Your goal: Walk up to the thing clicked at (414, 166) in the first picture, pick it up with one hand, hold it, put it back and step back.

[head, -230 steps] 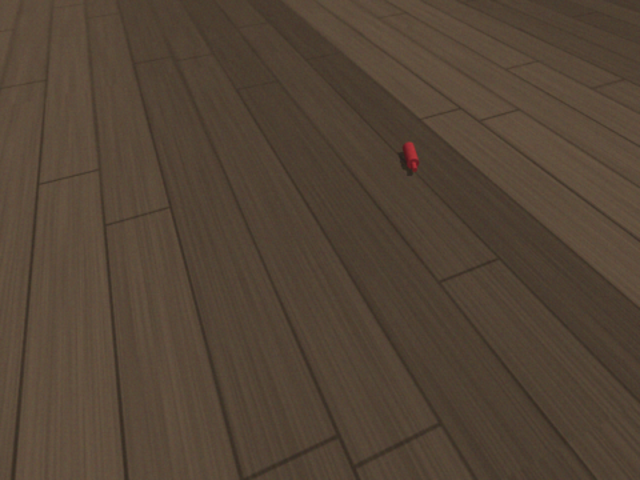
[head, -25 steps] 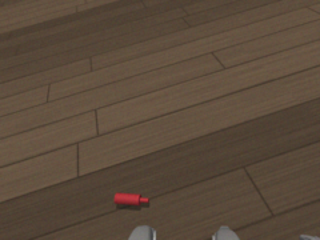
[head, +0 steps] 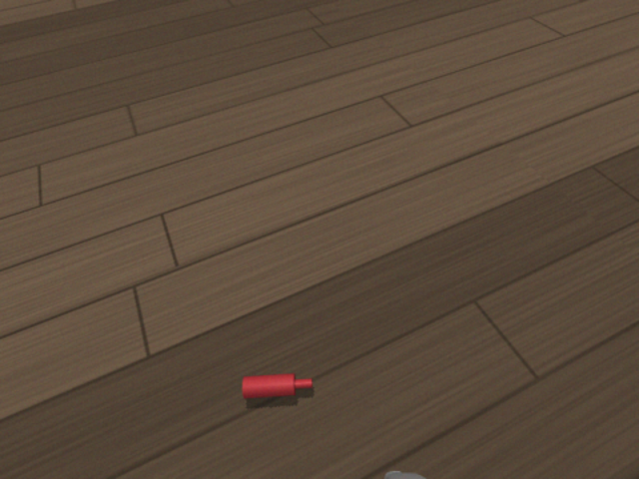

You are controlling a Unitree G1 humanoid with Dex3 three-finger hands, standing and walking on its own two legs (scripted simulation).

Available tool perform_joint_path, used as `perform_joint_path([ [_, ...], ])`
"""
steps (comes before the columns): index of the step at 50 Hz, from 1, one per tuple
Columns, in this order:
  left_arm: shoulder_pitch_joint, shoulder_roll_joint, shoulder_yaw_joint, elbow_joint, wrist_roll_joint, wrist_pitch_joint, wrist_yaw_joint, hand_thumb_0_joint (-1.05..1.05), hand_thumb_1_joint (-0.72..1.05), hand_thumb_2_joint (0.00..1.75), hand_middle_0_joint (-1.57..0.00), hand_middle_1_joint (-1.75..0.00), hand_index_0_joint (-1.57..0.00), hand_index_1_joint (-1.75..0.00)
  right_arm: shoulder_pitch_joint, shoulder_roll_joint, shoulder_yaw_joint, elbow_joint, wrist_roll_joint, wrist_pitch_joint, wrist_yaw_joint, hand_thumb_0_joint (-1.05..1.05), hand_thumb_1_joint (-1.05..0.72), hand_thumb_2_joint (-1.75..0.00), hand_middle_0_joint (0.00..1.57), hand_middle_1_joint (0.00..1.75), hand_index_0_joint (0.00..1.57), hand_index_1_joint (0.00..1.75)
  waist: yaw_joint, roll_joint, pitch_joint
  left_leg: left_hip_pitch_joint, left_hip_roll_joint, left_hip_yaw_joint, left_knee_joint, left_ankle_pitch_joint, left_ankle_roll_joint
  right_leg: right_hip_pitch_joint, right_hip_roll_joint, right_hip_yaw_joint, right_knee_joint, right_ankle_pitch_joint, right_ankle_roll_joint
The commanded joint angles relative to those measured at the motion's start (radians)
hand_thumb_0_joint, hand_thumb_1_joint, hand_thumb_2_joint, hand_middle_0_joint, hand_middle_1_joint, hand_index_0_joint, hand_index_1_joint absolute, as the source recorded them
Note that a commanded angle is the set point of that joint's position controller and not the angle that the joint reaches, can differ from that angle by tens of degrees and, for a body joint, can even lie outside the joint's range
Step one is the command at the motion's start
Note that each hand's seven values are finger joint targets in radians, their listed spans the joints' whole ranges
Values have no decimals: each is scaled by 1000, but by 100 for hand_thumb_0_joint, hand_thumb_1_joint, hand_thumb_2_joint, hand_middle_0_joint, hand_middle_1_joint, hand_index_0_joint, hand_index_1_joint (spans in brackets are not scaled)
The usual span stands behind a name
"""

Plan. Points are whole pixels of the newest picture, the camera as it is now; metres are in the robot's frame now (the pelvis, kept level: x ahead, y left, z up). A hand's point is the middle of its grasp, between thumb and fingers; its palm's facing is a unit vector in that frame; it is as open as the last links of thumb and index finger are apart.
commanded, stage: walk up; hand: left
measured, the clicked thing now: (278, 385) +0.48 +0.16 -0.71
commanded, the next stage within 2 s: stand in 1.96 s
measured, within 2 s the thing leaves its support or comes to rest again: neither
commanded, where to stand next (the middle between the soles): +0.09 -0.04 m, yaw -1 degrees
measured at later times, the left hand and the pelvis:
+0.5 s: hand out of the picture +0.09 +0.27 -0.12, palm faces -0.10 -0.89 -0.44, open 7.4 cm; pelvis +0.00 +0.00 +0.01, yaw -5 degrees
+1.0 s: hand out of the picture +0.16 +0.23 -0.13, palm faces -0.08 -0.94 -0.34, open 7.4 cm; pelvis +0.04 -0.01 +0.02, yaw -5 degrees
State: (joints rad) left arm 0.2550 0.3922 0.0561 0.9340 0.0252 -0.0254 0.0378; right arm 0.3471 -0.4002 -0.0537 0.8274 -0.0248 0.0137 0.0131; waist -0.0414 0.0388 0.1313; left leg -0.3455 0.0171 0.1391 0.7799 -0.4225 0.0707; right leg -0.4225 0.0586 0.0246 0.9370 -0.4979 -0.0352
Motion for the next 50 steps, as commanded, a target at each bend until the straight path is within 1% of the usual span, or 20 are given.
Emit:
perform_joint_path([
  [1,-32,205,47,-105,-8,-28,0,0,90,90,-20,-30,-20,-30,20,-272,-79,-52,9,-69,-42,0,-90,-90,20,30,20,30,-2,46,-150,337,354,-482,-284,625,32,-128,-63,43,-102,15,-17],
  [6,-35,189,32,-95,-23,-31,-5,0,90,90,-20,-30,-20,-30,26,-268,-77,-14,2,-58,-41,0,-90,-90,20,30,20,30,-10,153,-143,336,275,-309,-267,734,4,-53,-38,-46,-174,59,-28],
  [10,31,193,37,-52,-19,-38,-5,0,90,90,-20,-30,-20,-30,-97,-248,-63,-33,5,-41,-22,0,-90,-90,20,30,20,30,55,117,-122,93,222,-195,-242,347,17,184,-33,-81,-325,165,-42],
  [12,109,270,67,-24,-9,-45,1,0,90,90,-20,-30,-20,-30,-163,-188,-43,-60,6,-40,-10,0,-90,-90,20,30,20,30,110,-19,-129,-217,128,-115,-83,106,-46,424,-152,189,-376,112,-113],
  [14,84,369,86,-39,-3,-46,8,0,90,90,-20,-30,-20,-30,-220,-198,-49,-80,-8,-28,-11,0,-90,-90,20,30,20,30,122,-157,-50,-346,54,-158,250,-236,-76,280,-480,660,-628,-126,-327],
  [15,20,375,86,-61,-1,-47,9,0,90,90,-20,-30,-20,-30,-205,-229,-59,-79,-9,-28,-7,0,-90,-90,20,30,20,30,89,-128,-3,-318,95,-214,270,-214,-63,194,-489,655,-626,-131,-334],
  [18,-74,298,61,-87,-3,-55,6,0,90,90,-20,-30,-20,-30,-92,-208,-54,-1,13,-38,11,0,-90,-90,20,30,20,30,31,-127,-15,-229,82,-176,164,-89,-50,170,-344,372,-575,49,-223],
  [25,-196,204,27,-82,-6,-6,-33,0,90,90,-20,-30,-20,-30,11,-186,-55,110,15,-71,-16,0,-90,-90,20,30,20,30,-33,-143,-103,261,-8,-82,-264,243,-82,-104,-156,62,-316,124,-72],
  [26,-183,152,13,-82,-12,3,-33,0,90,90,-20,-30,-20,-30,12,-219,-63,114,5,-80,-26,0,-90,-90,20,30,20,30,-34,-36,-121,295,83,-220,-349,185,-68,-147,-110,7,-189,117,-46],
  [27,-119,125,7,-85,-17,5,-35,0,90,90,-20,-30,-20,-30,35,-301,-76,99,-9,-94,-29,0,-90,-90,20,30,20,30,-23,109,-164,297,281,-562,-491,-65,21,-196,-35,-2,-26,-6,-7],
  [28,-73,214,35,-49,-13,13,-26,0,90,90,-20,-30,-20,-30,-29,-389,-94,79,1,-93,-26,0,-90,-90,20,30,20,30,-5,104,-144,190,396,-714,-540,-319,151,-159,-85,48,43,-91,0],
  [29,-60,250,44,-21,-7,9,-28,0,90,90,-20,-30,-20,-30,-115,-377,-93,63,1,-87,-28,0,-90,-90,20,30,20,30,29,70,-91,90,411,-715,-525,-353,190,-107,-137,34,42,-86,1],
  [34,22,181,50,52,-10,-12,-43,0,90,90,-20,-30,-20,-30,-212,-238,-31,71,8,-74,-15,0,-90,-90,20,30,20,30,98,106,-110,-74,162,-266,-299,16,14,226,-86,-34,-385,156,-17],
  [35,-1,200,56,49,-2,-10,-39,0,90,90,-20,-30,-20,-30,-197,-211,-19,75,15,-68,-17,0,-90,-90,20,30,20,30,90,65,-104,-118,132,-231,-247,33,-15,261,-108,29,-433,158,-32],
  [37,-78,285,62,18,5,-15,-31,0,90,90,-20,-30,-20,-30,-180,-153,-3,82,25,-59,-24,0,-90,-90,20,30,20,30,58,-118,-70,-135,1,-125,-75,-25,-70,141,-323,386,-616,-46,-122],
  [38,-149,309,59,7,5,-10,-37,0,90,90,-20,-30,-20,-30,-169,-191,-18,107,25,-58,-31,0,-90,-90,20,30,20,30,39,-126,-55,-4,7,-135,-35,-64,-62,4,-360,385,-613,-92,-168],
  [40,-218,229,37,0,-8,-1,-41,0,90,90,-20,-30,-20,-30,-100,-185,-16,154,29,-74,-31,0,-90,-90,20,30,20,30,-11,-93,-73,133,37,-140,-230,111,-56,-6,-251,163,-504,124,-88],
  [42,-205,186,29,15,-20,-3,-40,0,90,90,-20,-30,-20,-30,-102,-208,-15,172,31,-87,-35,0,-90,-90,20,30,20,30,18,-57,-147,131,127,-276,-301,379,-19,107,-154,32,-355,405,-21],
  [45,-138,197,30,64,-23,-4,-37,0,90,90,-20,-30,-20,-30,-198,-205,5,168,29,-87,-36,0,-90,-90,20,30,20,30,75,-88,-181,76,121,-248,-232,471,-15,244,-166,55,-410,430,-21],
  [50,-211,187,26,73,-31,5,-33,0,90,90,-20,-30,-20,-30,-188,-193,7,209,30,-79,-42,0,-90,-90,20,30,20,30,41,-57,-209,153,84,-187,-257,491,-40,232,-196,45,-427,514,-30],
])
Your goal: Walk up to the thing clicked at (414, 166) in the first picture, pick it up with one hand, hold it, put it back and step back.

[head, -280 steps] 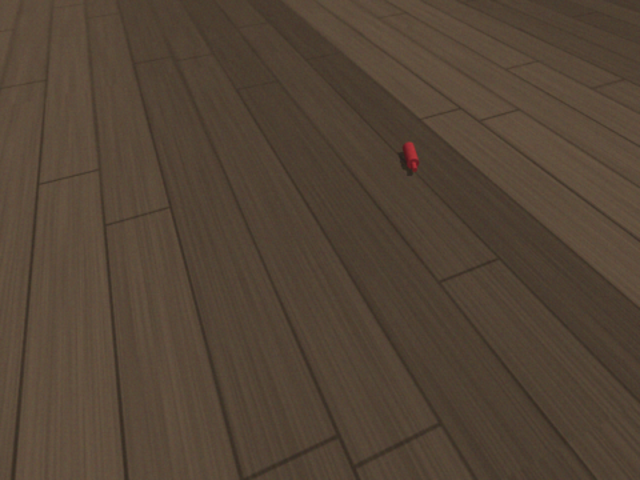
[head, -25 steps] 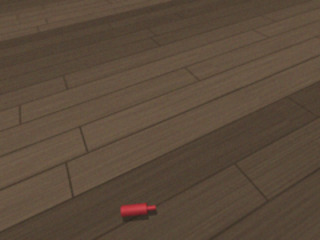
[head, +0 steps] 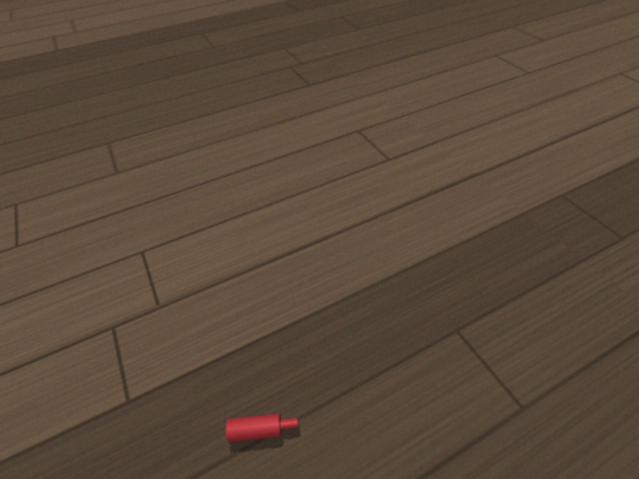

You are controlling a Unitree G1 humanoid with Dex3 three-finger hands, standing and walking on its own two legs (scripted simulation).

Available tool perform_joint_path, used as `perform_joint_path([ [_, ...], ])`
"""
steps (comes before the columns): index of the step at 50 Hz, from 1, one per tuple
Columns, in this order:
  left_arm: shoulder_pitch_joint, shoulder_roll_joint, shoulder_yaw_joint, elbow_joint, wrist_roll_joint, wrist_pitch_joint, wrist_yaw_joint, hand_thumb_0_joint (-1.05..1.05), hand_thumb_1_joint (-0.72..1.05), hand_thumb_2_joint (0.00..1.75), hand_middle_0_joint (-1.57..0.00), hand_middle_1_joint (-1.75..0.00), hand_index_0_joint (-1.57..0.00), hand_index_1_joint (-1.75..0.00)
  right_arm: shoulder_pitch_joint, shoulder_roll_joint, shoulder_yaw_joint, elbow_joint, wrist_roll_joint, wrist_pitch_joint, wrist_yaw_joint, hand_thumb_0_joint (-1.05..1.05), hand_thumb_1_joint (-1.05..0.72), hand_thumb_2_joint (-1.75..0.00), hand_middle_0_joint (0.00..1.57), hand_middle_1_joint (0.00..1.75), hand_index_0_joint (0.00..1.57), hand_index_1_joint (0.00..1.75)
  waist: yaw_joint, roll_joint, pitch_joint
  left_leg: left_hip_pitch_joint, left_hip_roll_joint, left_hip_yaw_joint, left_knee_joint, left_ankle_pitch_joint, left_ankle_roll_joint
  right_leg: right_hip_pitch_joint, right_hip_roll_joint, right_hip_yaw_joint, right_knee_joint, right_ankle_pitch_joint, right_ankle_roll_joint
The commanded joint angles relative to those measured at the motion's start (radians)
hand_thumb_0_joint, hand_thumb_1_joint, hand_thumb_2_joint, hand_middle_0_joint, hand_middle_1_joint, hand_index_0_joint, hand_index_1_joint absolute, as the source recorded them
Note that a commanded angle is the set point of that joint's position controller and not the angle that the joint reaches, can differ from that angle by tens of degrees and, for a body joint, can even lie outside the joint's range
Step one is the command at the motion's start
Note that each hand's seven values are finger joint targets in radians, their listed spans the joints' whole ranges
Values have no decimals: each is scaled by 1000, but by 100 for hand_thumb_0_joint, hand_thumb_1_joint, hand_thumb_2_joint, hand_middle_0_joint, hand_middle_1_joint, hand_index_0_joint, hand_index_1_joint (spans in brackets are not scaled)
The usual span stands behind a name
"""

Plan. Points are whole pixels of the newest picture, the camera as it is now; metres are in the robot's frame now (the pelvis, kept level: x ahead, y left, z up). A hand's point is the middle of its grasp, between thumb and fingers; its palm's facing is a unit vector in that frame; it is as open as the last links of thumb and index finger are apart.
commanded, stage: walk up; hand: left
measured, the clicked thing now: (263, 426) +0.42 +0.21 -0.73
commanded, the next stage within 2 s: stand in 0.96 s
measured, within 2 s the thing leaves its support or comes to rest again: neither
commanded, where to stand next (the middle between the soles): +0.05 -0.03 m, yaw +4 degrees
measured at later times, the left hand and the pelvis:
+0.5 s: hand out of the picture +0.11 +0.26 -0.14, palm faces +0.04 -0.95 -0.32, open 7.4 cm; pelvis +0.00 +0.01 +0.01, yaw +1 degrees
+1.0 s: hand out of the picture +0.08 +0.27 -0.14, palm faces +0.08 -0.95 -0.32, open 7.4 cm; pelvis +0.01 +0.01 +0.02, yaw +3 degrees
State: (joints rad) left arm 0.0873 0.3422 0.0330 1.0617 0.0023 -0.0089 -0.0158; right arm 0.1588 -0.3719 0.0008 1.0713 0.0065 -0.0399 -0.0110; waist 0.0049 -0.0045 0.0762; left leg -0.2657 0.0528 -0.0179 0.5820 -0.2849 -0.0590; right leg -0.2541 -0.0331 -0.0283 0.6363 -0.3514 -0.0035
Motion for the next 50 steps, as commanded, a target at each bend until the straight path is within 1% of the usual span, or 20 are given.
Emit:
perform_joint_path([
  [1,-52,231,48,-50,-8,-9,21,0,90,90,-20,-30,-20,-30,-10,-223,-47,-32,-1,-24,-18,0,-90,-90,20,30,20,30,-3,-4,-155,80,56,-38,-70,364,91,67,-98,89,-134,342,-59],
  [2,-67,229,48,-48,-7,-6,21,0,90,90,-20,-30,-20,-30,-17,-223,-46,-28,-4,-23,-17,0,-90,-90,20,30,20,30,-3,1,-150,72,63,-49,-86,356,96,71,-91,84,-142,314,-53],
  [3,-62,224,47,-41,-6,-5,21,0,90,90,-20,-30,-20,-30,-37,-221,-43,-29,-3,-22,-16,0,-90,-90,20,30,20,30,7,8,-154,74,71,-54,-91,359,97,82,-88,79,-152,307,-49],
  [5,-80,228,47,-32,-3,-5,20,0,90,90,-20,-30,-20,-30,-48,-212,-40,-22,-3,-20,-18,0,-90,-90,20,30,20,30,4,-11,-158,77,61,-41,-91,360,91,95,-96,88,-170,304,-50],
  [7,-94,229,49,-28,-2,-3,19,0,90,90,-20,-30,-20,-30,-65,-207,-37,-20,-5,-18,-17,0,-90,-90,20,30,20,30,3,-12,-136,75,55,-33,-101,330,82,87,-98,88,-194,275,-50],
  [11,-127,228,49,-25,4,-1,14,0,90,90,-20,-30,-20,-30,-87,-204,-35,-16,-10,-14,-13,0,-90,-90,20,30,20,30,-4,-33,-114,72,47,-30,-121,272,80,78,-99,92,-247,202,-46],
  [13,-146,225,51,-30,4,-1,12,0,90,90,-20,-30,-20,-30,-76,-206,-34,-10,-12,-15,-13,0,-90,-90,20,30,20,30,-8,-26,-120,71,53,-29,-142,287,76,97,-101,86,-247,200,-45],
  [15,-142,224,54,-27,3,0,10,0,90,90,-20,-30,-20,-30,-82,-208,-34,-13,-12,-15,-12,0,-90,-90,20,30,20,30,-1,-19,-121,66,54,-41,-148,304,75,117,-92,75,-249,201,-39],
  [18,-147,228,56,-29,6,4,6,0,90,90,-20,-30,-20,-30,-99,-207,-33,-22,-15,-13,-10,0,-90,-90,20,30,20,30,1,-23,-107,63,46,-37,-159,253,75,105,-92,75,-272,154,-36],
  [20,-149,224,57,-29,7,6,4,0,90,90,-20,-30,-20,-30,-88,-212,-35,-16,-17,-14,-10,0,-90,-90,20,30,20,30,-2,-16,-118,74,52,-45,-176,254,76,109,-90,68,-270,144,-35],
  [23,-135,219,59,-27,5,6,3,0,90,90,-20,-30,-20,-30,-82,-212,-35,-15,-17,-15,-11,0,-90,-90,20,30,20,30,3,-6,-139,75,57,-51,-179,296,77,148,-87,56,-271,171,-34],
  [27,-127,218,56,-23,5,9,1,0,90,90,-20,-30,-20,-30,-84,-212,-36,-11,-20,-14,-13,0,-90,-90,20,30,20,30,3,14,-127,54,56,-69,-204,249,79,156,-84,53,-270,156,-28],
  [29,-105,215,58,-16,6,10,2,0,90,90,-20,-30,-20,-30,-90,-212,-39,-12,-18,-14,-14,0,-90,-90,20,30,20,30,9,19,-140,74,64,-77,-206,281,82,166,-84,43,-271,177,-29],
  [32,-99,216,58,-14,6,8,3,0,90,90,-20,-30,-20,-30,-85,-206,-38,-14,-17,-12,-14,0,-90,-90,20,30,20,30,5,11,-138,77,56,-68,-193,305,80,170,-85,36,-281,197,-27],
  [37,-93,210,56,-13,7,9,3,0,90,90,-20,-30,-20,-30,-89,-206,-37,-12,-19,-10,-13,0,-90,-90,20,30,20,30,4,24,-122,56,62,-89,-215,285,83,179,-83,27,-286,188,-20],
  [39,-77,213,57,-8,7,8,4,0,90,90,-20,-30,-20,-30,-96,-202,-37,-15,-17,-9,-13,0,-90,-90,20,30,20,30,9,18,-131,78,57,-83,-205,304,81,177,-89,29,-289,201,-21],
  [42,-80,211,58,-13,9,7,5,0,90,90,-20,-30,-20,-30,-86,-204,-40,-14,-16,-10,-14,0,-90,-90,20,30,20,30,2,12,-144,99,55,-69,-194,336,80,176,-95,22,-288,229,-22],
  [47,-78,213,58,-13,9,6,6,0,90,90,-20,-30,-20,-30,-102,-199,-39,-23,-15,-5,-12,0,-90,-90,20,30,20,30,3,6,-119,96,53,-75,-193,345,78,165,-93,16,-298,232,-16],
  [48,-65,204,42,2,3,1,10,0,90,90,-20,-30,-20,-30,-137,-187,-36,-27,-25,2,-10,0,-90,-90,20,30,20,30,5,36,-104,123,72,-89,-217,377,70,144,-106,49,-307,289,-17],
  [50,-57,207,41,7,1,-8,14,0,90,90,-20,-30,-20,-30,-132,-192,-37,-28,-23,2,-8,0,-90,-90,20,30,20,30,1,37,-138,147,77,-91,-210,440,71,183,-109,42,-301,373,-14],
])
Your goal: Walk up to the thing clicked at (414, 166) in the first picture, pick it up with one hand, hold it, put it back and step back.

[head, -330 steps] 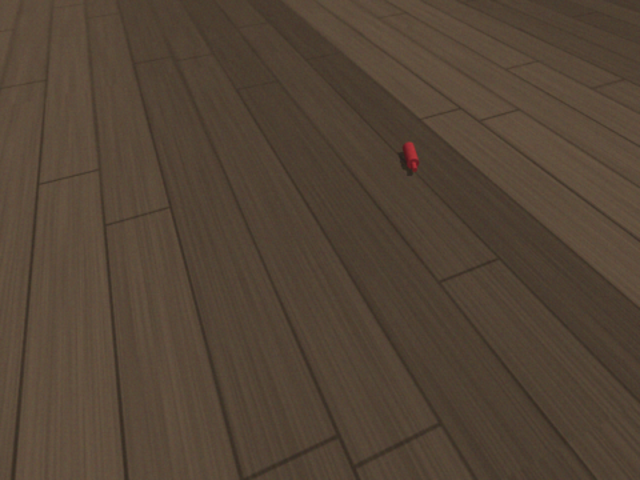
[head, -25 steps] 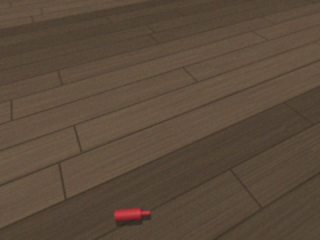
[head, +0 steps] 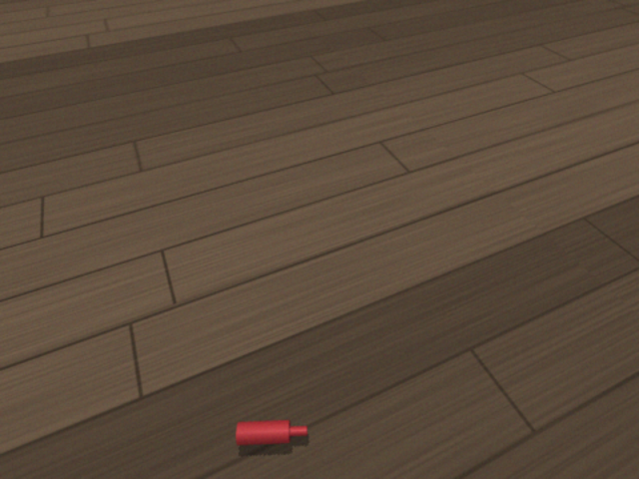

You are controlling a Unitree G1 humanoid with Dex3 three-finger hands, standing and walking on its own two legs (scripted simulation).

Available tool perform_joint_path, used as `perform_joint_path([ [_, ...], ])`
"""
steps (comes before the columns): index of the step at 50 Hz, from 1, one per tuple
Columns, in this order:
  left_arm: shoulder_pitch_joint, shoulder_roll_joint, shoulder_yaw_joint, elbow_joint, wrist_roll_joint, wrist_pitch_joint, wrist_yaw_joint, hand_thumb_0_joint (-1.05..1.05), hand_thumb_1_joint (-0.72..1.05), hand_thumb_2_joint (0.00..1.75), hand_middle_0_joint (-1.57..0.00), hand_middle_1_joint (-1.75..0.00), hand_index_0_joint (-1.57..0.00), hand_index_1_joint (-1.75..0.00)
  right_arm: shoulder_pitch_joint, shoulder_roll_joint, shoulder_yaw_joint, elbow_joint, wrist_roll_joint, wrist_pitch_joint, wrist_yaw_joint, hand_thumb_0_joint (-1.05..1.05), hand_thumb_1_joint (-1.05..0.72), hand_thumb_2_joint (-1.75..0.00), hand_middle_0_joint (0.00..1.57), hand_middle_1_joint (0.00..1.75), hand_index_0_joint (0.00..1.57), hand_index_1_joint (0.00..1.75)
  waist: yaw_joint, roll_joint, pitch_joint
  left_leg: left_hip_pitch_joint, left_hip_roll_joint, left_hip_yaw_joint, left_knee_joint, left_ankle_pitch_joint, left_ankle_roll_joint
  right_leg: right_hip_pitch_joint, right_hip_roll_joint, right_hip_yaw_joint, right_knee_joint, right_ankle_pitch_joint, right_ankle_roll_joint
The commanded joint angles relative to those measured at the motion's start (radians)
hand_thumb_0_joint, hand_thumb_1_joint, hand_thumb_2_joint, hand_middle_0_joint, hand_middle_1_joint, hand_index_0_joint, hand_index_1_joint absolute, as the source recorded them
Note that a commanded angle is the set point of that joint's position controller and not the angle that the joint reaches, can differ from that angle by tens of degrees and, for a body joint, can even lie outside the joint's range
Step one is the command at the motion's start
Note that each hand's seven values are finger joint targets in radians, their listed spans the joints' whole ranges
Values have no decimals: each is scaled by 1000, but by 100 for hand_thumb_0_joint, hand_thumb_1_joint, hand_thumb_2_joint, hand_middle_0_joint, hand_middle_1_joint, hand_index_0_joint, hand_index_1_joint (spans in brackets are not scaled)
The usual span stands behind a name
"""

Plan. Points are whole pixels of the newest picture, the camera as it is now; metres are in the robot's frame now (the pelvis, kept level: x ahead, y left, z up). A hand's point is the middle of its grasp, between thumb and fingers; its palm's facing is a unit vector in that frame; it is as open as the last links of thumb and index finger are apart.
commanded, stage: stand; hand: left
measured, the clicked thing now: (272, 432) +0.42 +0.18 -0.75
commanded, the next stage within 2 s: none
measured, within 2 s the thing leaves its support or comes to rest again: neither
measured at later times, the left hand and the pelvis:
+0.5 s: hand out of the picture +0.07 +0.25 -0.15, palm faces -0.03 -0.94 -0.34, open 7.4 cm; pelvis -0.02 +0.00 +0.00, yaw -1 degrees
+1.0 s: hand out of the picture +0.07 +0.25 -0.15, palm faces -0.05 -0.94 -0.34, open 7.4 cm; pelvis -0.02 +0.00 +0.00, yaw -2 degrees
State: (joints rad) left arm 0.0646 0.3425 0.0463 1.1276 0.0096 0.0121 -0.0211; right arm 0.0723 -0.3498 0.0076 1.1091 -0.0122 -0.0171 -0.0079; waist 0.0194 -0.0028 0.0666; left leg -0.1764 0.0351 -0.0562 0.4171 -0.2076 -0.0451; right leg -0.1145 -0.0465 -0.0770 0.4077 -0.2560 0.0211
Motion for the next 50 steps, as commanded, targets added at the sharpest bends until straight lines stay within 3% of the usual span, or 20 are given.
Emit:
perform_joint_path([
  [1,-31,209,26,-58,-6,-31,21,0,90,90,-20,-30,-20,-30,-46,-215,-44,-63,-3,-18,-10,0,-90,-90,20,30,20,30,-12,30,-127,57,91,-53,-52,359,53,45,-91,87,-77,279,-34],
  [4,-29,207,19,-52,-7,-35,22,0,90,90,-20,-30,-20,-30,-51,-213,-44,-59,1,-12,-5,0,-90,-90,20,30,20,30,-13,13,-137,79,94,-44,-60,343,54,60,-94,88,-87,293,-32],
  [6,-34,208,16,-50,-5,-37,22,0,90,90,-20,-30,-20,-30,-55,-210,-43,-56,3,-10,-2,0,-90,-90,20,30,20,30,-16,-2,-122,70,90,-45,-82,289,50,50,-90,88,-108,238,-30],
  [16,-27,216,6,-45,0,-42,24,0,90,90,-20,-30,-20,-30,-62,-215,-41,-44,3,-8,5,0,-90,-90,20,30,20,30,-17,-2,-115,79,92,-40,-115,206,51,35,-97,99,-139,168,-29],
  [21,-28,220,5,-46,1,-41,21,0,90,90,-20,-30,-20,-30,-51,-209,-41,-34,1,-9,9,0,-90,-90,20,30,20,30,-22,-1,-71,52,85,-43,-140,98,45,-10,-91,105,-157,46,-31],
  [31,-9,227,3,-50,0,-41,20,0,90,90,-20,-30,-20,-30,-30,-215,-45,-24,0,-11,8,0,-90,-90,20,30,20,30,-17,11,-91,48,93,-44,-139,127,48,8,-95,116,-144,82,-35],
  [34,-13,226,1,-51,-1,-39,20,0,90,90,-20,-30,-20,-30,-12,-214,-43,-18,0,-8,8,0,-90,-90,20,30,20,30,-22,1,-62,23,85,-46,-149,68,44,-11,-90,117,-152,25,-33],
  [41,4,226,-3,-55,-2,-42,20,0,90,90,-20,-30,-20,-30,-15,-216,-42,-21,0,-10,8,0,-90,-90,20,30,20,30,-16,8,-90,47,95,-44,-138,157,45,1,-93,116,-137,97,-36],
  [50,6,226,-5,-55,-3,-43,23,0,90,90,-20,-30,-20,-30,-3,-220,-40,-20,4,-8,7,0,-90,-90,20,30,20,30,-21,-3,-91,59,96,-36,-125,170,47,6,-94,117,-139,136,-33],
])
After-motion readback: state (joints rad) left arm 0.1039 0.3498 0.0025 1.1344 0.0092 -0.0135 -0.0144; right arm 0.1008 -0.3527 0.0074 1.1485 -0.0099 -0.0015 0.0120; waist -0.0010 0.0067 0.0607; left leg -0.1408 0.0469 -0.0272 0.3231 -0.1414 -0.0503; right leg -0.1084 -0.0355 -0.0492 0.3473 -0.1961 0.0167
